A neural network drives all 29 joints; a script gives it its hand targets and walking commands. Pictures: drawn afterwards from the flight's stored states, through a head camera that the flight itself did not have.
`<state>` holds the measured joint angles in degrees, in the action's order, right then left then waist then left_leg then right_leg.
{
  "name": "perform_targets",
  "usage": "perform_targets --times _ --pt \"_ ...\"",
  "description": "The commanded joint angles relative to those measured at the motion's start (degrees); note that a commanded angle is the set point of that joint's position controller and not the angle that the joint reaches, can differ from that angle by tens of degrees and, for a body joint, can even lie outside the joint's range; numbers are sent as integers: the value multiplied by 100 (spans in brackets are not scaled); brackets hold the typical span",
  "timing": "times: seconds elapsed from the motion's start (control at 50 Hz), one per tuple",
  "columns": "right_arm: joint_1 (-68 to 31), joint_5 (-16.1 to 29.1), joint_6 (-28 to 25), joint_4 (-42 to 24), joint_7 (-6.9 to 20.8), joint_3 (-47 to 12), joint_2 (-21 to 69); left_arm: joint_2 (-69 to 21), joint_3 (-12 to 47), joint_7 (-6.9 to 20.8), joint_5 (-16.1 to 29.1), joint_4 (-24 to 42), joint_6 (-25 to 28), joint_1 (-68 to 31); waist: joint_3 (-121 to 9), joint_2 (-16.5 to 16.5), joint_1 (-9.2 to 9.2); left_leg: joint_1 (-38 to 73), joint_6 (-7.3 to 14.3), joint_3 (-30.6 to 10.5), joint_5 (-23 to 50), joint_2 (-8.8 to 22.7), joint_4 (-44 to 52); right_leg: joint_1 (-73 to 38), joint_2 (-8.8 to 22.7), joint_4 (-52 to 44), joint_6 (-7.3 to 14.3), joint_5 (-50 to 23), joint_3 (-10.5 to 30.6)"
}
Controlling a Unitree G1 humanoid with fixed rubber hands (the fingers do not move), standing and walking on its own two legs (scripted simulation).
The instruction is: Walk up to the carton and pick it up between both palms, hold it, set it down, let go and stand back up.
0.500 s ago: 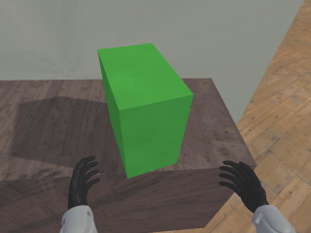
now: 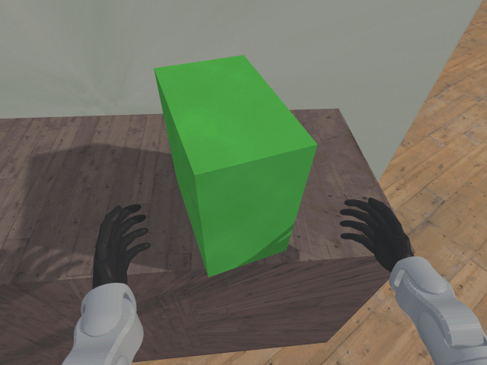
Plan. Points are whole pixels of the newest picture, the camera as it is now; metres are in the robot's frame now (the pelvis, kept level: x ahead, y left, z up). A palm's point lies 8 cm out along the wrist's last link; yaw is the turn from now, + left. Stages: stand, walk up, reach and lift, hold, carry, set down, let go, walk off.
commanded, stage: reach and lift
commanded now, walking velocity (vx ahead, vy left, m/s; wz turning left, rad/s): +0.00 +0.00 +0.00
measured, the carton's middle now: (225, 167) +0.44 +0.09 +0.08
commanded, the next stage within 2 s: none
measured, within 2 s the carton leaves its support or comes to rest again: neither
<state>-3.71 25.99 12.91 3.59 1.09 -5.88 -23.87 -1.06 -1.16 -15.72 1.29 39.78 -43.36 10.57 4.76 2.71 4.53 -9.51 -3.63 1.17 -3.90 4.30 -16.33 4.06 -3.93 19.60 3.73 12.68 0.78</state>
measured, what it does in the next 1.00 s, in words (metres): stands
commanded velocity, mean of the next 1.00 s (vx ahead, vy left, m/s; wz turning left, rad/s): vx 0.00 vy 0.00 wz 0.00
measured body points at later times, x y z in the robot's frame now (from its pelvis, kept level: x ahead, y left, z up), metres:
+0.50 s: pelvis -0.01 -0.02 +0.00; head -0.01 -0.01 +0.45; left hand +0.25 +0.22 +0.14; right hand +0.37 -0.15 +0.13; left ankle +0.05 +0.16 -0.75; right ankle -0.02 -0.08 -0.75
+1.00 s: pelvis -0.01 -0.01 +0.00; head -0.01 -0.01 +0.45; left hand +0.30 +0.24 +0.18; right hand +0.43 -0.10 +0.18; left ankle +0.05 +0.16 -0.75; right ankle -0.02 -0.08 -0.75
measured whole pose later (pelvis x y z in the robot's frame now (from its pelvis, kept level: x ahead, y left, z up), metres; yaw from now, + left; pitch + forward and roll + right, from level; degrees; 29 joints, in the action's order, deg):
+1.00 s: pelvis -0.01 -0.01 +0.00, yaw +1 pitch +0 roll +0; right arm -46.4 30.8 25.5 29.3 -3.4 -13.8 -25.5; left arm 2.4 -13.9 -14.7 1.6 14.0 -57.5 -29.2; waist 0.4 0.1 9.0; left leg -14.6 -4.4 -0.3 -2.8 5.1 -17.7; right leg 9.5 -4.8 21.9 4.4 12.2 -0.8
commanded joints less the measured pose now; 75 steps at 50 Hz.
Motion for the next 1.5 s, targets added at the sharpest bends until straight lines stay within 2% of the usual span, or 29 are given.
perform_targets --times 0.0,0.08,0.18,0.24,0.34,0.42,0.44,0.46,0.5,0.52,0.58,0.6,0.66,0.68,0.72,0.76,0.78,0.8,0.88,0.92,0.94,0.96,1.02,1.06,1.16,1.22,1.24,1.4,1.48 --pt "-1410 75 -220 -1016 -44 512 -1024 -3 -40 -1 -75 1121 31 -813 -1691 -62 32 2207 223 8 1427 -257 -313 1126 114 -529 -138 -1371 44" --pt "-1992 128 -123 -979 -179 408 -1075 90 -231 59 -70 996 -144 -1330 -1755 48 55 2065 267 43 1369 -301 -310 997 152 -466 -245 -1667 78" --pt "-2689 148 83 -858 -293 376 -1086 101 -382 55 -18 886 -434 -2063 -1901 -15 63 1944 275 101 1052 -308 -249 1022 197 -421 -297 -1468 99" --pt "-3066 138 231 -618 -357 292 -1022 147 -562 82 -60 443 -622 -2388 -1878 72 117 1821 338 114 852 -309 -204 1011 239 -422 -360 -1401 135" --pt "-3677 202 397 -330 -497 102 -1000 267 -865 115 -167 163 -827 -2997 -2020 173 224 1660 391 175 847 -321 -185 767 280 -359 -466 -1614 193" --pt "-4251 141 540 -42 -506 129 -975 264 -893 107 -107 -165 -911 -3649 -2065 95 150 1516 380 201 534 -311 -146 910 309 -384 -477 -1214 196" --pt "-4163 160 573 65 -492 62 -905 268 -924 113 -140 -268 -920 -3585 -2071 97 192 1512 384 203 574 -309 -155 856 317 -385 -472 -1211 206" --pt "-4452 146 592 56 -490 130 -990 307 -901 115 -96 -252 -938 -3887 -2202 38 139 1498 359 202 557 -306 -163 860 320 -380 -471 -1243 203" --pt "-4773 175 615 30 -529 87 -984 461 -984 104 -76 -316 -953 -4169 -2372 83 194 1384 382 214 591 -319 -197 723 328 -315 -519 -1410 221" --pt "-4879 195 652 269 -529 53 -978 434 -1006 100 -101 -543 -975 -4273 -2235 41 196 1314 382 194 522 -315 -198 762 344 -315 -532 -1356 239" --pt "-4905 264 697 385 -553 -20 -970 467 -1052 121 -142 -619 -1026 -4258 -2496 4 210 1391 359 189 774 -313 -235 566 321 -298 -534 -1595 218" --pt "-5248 269 717 358 -566 4 -1038 549 -1083 128 -97 -651 -1041 -4603 -2555 -12 210 1299 356 200 710 -324 -226 557 314 -273 -549 -1558 202" --pt "-5613 307 801 758 -520 -12 -1035 525 -1093 98 -74 -992 -1075 -4913 -2455 -91 266 1197 323 179 583 -293 -226 726 288 -290 -523 -1196 167" --pt "-5661 322 819 781 -503 -53 -976 592 -1148 95 -84 -1042 -1083 -4938 -2558 -68 356 1208 336 191 677 -296 -240 667 285 -313 -524 -1203 168" --pt "-5930 349 858 882 -495 -82 -1003 649 -1166 111 -48 -1260 -1103 -5163 -2652 -41 359 1102 346 200 664 -306 -244 565 289 -291 -544 -1215 195" --pt "-5952 371 868 960 -486 -112 -998 644 -1194 117 -92 -1224 -1098 -5114 -2875 -31 405 1218 327 184 922 -304 -254 430 260 -268 -564 -1498 157" --pt "-6270 398 868 915 -507 -121 -1030 770 -1231 116 -56 -1174 -1100 -5426 -2900 -5 448 1135 332 200 891 -313 -270 425 257 -247 -587 -1562 149" --pt "-6402 414 892 1017 -525 -152 -1006 819 -1269 115 -39 -1307 -1102 -5552 -2793 44 460 1025 346 201 821 -317 -257 418 257 -248 -605 -1499 156" --pt "-6575 469 963 1466 -464 -169 -1022 764 -1185 101 -8 -1454 -1143 -5736 -2919 -111 469 1102 279 177 914 -282 -299 485 219 -268 -552 -1288 95" --pt "-7104 470 1005 1633 -454 -118 -1107 867 -1175 104 69 -1697 -1170 -6204 -2898 -102 430 957 269 165 749 -283 -305 561 225 -279 -553 -1159 88" --pt "-7026 501 1005 1708 -446 -207 -1047 903 -1227 92 27 -1740 -1158 -6061 -3009 -53 541 994 283 173 848 -284 -324 469 216 -255 -574 -1250 80" --pt "-7109 491 1011 1754 -447 -161 -1102 893 -1197 86 42 -1742 -1165 -6139 -3042 -99 470 1017 246 156 930 -274 -335 426 201 -243 -581 -1377 74" --pt "-7251 536 989 1848 -459 -189 -1141 935 -1249 88 27 -1675 -1180 -6204 -3296 -77 519 1110 207 147 1245 -291 -406 276 155 -187 -603 -1682 0" --pt "-7243 567 1017 2157 -448 -225 -1170 886 -1200 106 23 -1835 -1199 -6207 -3208 -151 445 1109 171 115 1307 -287 -406 311 140 -195 -582 -1709 -17" --pt "-7666 568 1010 2086 -414 -156 -1238 1046 -1199 103 109 -1695 -1174 -6547 -3588 -186 460 1138 124 109 1505 -307 -469 200 116 -154 -606 -1944 -70" --pt "-7811 614 1000 2238 -371 -130 -1340 1015 -1128 90 110 -1689 -1178 -6699 -3727 -360 446 1276 39 57 1764 -287 -539 286 80 -142 -558 -2058 -128" --pt "-7877 631 1006 2328 -359 -174 -1289 1104 -1194 101 100 -1821 -1166 -6716 -3701 -285 521 1216 66 65 1716 -288 -538 264 81 -155 -560 -1955 -122" --pt "-8262 618 1000 2527 -248 -130 -1336 1152 -1111 91 224 -2043 -1100 -7028 -4005 -283 565 1213 52 41 1833 -291 -581 318 59 -148 -555 -1950 -161" --pt "-8427 590 1036 2693 -232 -176 -1238 1237 -1173 65 217 -2272 -1071 -7159 -4058 -174 668 1134 87 48 1803 -294 -570 266 58 -136 -587 -1964 -163"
